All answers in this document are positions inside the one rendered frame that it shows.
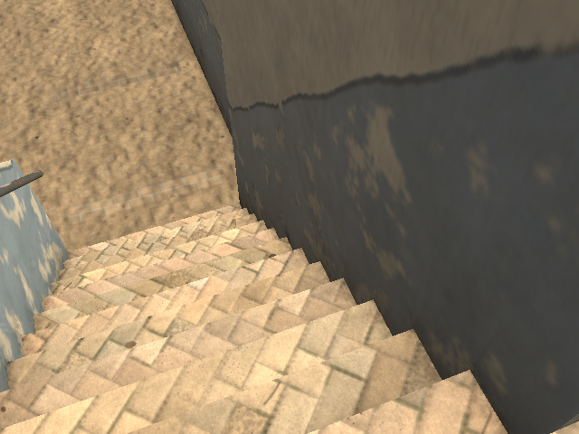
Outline stairs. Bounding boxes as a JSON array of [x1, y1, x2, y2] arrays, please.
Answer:
[[0, 203, 508, 434]]

